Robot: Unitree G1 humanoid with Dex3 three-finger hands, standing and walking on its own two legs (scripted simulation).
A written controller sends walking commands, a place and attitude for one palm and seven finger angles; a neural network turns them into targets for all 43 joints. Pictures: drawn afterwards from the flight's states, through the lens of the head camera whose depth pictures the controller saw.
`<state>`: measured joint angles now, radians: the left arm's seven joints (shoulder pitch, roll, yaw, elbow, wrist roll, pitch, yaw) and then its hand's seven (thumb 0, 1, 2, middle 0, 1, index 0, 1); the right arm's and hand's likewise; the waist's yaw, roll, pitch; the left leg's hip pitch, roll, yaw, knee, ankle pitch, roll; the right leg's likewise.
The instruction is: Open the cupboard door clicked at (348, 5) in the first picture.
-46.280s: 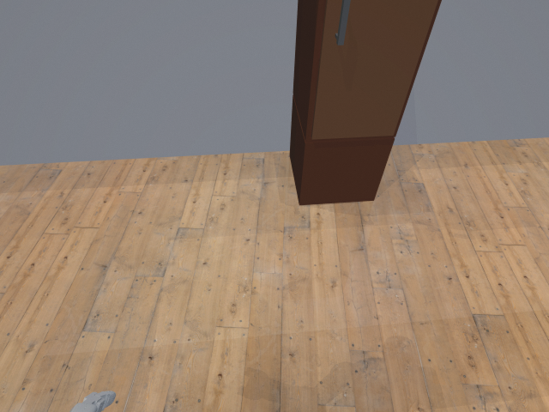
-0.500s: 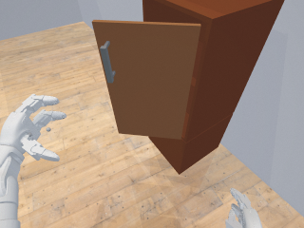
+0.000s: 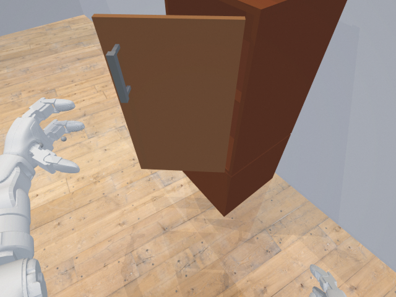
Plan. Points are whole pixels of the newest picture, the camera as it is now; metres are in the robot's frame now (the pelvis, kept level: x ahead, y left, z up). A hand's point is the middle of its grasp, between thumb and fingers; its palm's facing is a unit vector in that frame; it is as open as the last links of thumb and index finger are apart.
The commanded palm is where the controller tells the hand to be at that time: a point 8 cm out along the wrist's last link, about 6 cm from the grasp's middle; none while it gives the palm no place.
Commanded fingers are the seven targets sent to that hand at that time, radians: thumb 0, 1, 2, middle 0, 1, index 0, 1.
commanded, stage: move the hooked fingers beside the handle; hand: left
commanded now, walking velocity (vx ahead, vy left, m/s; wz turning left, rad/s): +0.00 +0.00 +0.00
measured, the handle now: (120, 74) +0.61 +0.22 +0.13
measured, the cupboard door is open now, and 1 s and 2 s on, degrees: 48 48 48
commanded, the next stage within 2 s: slide the fingers in behind the handle in 2.00 s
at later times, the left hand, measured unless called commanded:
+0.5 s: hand (79, 107) +0.46 +0.27 +0.14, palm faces -0.04 -1.00 +0.01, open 14.0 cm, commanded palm +0.44 +0.33 +0.14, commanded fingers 0.00 -0.50 0.30 -0.30 -1.20 -0.30 -1.20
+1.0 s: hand (88, 84) +0.54 +0.28 +0.15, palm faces -0.04 -1.00 +0.02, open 14.0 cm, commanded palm +0.53 +0.33 +0.13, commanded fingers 0.00 -0.50 0.30 -0.30 -1.20 -0.30 -1.20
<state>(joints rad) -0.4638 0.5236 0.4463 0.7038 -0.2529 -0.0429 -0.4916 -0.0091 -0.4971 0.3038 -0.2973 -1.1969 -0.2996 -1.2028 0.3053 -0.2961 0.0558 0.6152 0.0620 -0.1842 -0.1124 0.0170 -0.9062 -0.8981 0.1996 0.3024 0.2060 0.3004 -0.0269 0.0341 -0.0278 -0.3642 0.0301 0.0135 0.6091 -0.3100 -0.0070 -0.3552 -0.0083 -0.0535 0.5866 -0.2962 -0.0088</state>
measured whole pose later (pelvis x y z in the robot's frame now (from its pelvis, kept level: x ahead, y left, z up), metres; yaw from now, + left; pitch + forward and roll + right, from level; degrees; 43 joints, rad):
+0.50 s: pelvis +0.00 +0.01 -0.01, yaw -1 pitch +11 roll -2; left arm -0.88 0.69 0.47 1.17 -0.16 -0.18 -0.53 -0.01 -0.50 0.30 -0.30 -1.20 -0.30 -1.20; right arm 0.38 -0.31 0.05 0.65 0.04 -0.09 -0.09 0.01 -0.91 -0.90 0.20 0.30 0.21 0.30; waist -0.12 0.01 -0.04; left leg -0.56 0.04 0.02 0.71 -0.34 0.01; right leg -0.54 0.00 -0.05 0.65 -0.30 0.00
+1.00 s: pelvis +0.01 +0.02 -0.02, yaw -2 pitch +18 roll -3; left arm -1.14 0.86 0.49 1.35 -0.06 -0.19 -0.51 -0.01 -0.50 0.30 -0.30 -1.20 -0.30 -1.20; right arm 0.45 -0.30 0.06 0.65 0.02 0.01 -0.07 0.01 -0.91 -0.90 0.20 0.30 0.21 0.30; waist -0.20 0.01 -0.05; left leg -0.71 0.05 0.02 0.77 -0.37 0.02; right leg -0.67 0.01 -0.04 0.67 -0.30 0.02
